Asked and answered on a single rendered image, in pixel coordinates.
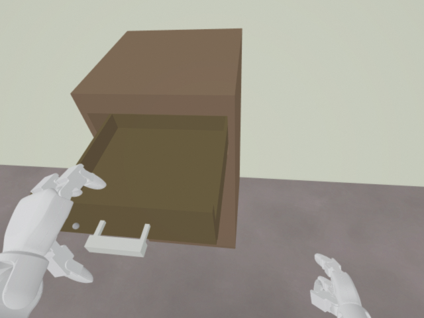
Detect handle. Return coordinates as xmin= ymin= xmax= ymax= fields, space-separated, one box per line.
xmin=84 ymin=220 xmax=150 ymax=257

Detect left robot hand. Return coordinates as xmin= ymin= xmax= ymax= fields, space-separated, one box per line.
xmin=3 ymin=164 xmax=107 ymax=283

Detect cabinet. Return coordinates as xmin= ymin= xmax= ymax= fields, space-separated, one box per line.
xmin=70 ymin=28 xmax=242 ymax=249

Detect left robot forearm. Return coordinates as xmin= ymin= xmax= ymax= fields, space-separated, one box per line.
xmin=0 ymin=251 xmax=49 ymax=318

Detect drawer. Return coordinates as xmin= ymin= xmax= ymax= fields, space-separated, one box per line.
xmin=30 ymin=113 xmax=229 ymax=245

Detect right robot hand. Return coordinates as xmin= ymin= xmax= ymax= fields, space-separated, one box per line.
xmin=310 ymin=253 xmax=362 ymax=316

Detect right robot forearm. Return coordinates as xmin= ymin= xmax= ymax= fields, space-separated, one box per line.
xmin=337 ymin=303 xmax=371 ymax=318

